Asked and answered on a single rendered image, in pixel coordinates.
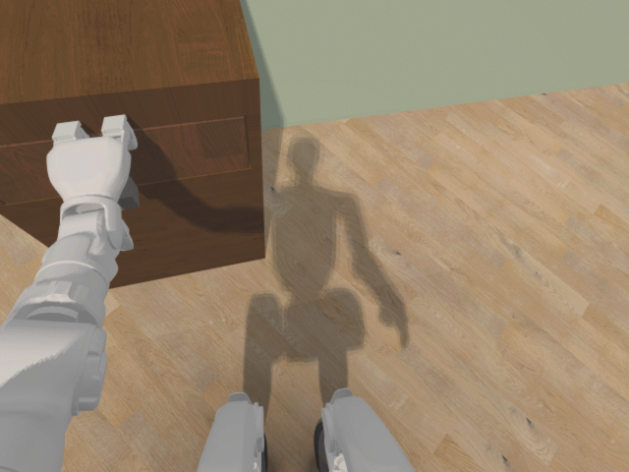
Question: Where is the robot thigh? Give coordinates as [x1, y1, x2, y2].
[321, 396, 416, 472]
[197, 400, 264, 472]

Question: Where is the right robot thigh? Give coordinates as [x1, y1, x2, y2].
[321, 396, 416, 472]

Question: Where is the left robot forearm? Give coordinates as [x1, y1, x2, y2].
[0, 195, 123, 334]

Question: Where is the robot left upper arm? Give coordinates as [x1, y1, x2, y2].
[0, 319, 108, 472]

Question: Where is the robot left hand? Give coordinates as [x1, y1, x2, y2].
[46, 114, 138, 251]

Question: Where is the left robot thigh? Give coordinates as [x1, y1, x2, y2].
[197, 400, 264, 472]

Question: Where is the cabinet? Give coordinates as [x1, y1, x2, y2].
[0, 0, 265, 289]

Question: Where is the drawer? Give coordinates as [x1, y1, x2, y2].
[0, 116, 249, 204]

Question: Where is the handle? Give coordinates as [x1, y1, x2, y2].
[117, 176, 140, 210]

